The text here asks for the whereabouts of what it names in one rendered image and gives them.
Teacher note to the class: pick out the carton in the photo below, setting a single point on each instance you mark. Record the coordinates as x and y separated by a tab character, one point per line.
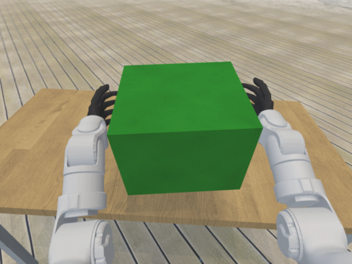
182	127

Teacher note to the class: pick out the robot left upper arm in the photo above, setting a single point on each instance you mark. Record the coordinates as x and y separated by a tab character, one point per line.
87	242

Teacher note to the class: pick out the robot left hand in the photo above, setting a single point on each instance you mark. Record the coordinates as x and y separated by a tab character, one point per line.
98	104

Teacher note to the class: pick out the right robot forearm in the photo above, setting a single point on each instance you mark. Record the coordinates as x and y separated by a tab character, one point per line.
295	181

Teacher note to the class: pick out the left robot forearm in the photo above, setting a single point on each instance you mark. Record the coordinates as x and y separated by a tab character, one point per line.
84	168

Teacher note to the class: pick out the robot right hand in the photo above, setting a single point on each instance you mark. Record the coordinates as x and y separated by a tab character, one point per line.
262	101

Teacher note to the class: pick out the table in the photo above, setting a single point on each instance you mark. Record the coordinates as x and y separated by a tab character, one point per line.
32	149

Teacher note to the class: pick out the robot right upper arm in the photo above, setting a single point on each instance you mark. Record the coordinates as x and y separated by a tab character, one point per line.
312	236

